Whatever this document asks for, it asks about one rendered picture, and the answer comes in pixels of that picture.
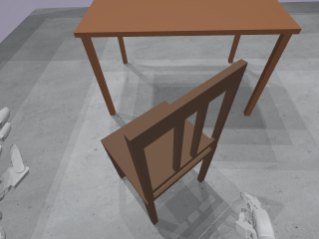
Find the table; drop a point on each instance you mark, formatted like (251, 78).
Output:
(169, 18)

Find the left robot hand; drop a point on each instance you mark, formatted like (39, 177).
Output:
(15, 174)

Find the chair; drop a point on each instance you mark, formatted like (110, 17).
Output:
(158, 148)

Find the right robot hand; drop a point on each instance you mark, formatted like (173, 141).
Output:
(258, 222)

